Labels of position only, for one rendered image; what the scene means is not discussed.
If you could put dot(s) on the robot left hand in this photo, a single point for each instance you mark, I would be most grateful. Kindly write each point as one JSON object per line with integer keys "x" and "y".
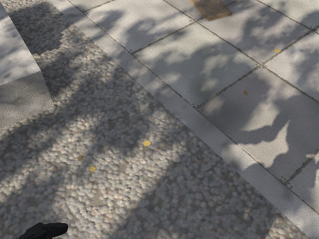
{"x": 45, "y": 231}

